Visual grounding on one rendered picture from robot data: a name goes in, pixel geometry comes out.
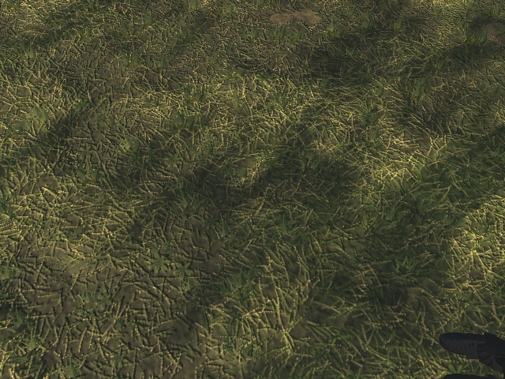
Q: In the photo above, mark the right robot hand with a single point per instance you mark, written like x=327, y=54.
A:
x=489, y=349

